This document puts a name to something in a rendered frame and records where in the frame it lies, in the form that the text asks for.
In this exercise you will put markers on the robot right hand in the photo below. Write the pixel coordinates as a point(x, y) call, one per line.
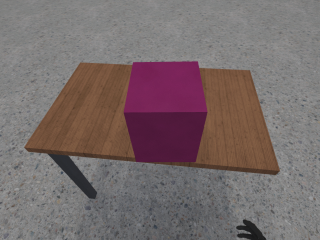
point(256, 234)

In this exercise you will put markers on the table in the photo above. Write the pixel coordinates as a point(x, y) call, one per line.
point(87, 120)

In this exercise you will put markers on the carton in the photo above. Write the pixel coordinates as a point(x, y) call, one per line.
point(165, 111)

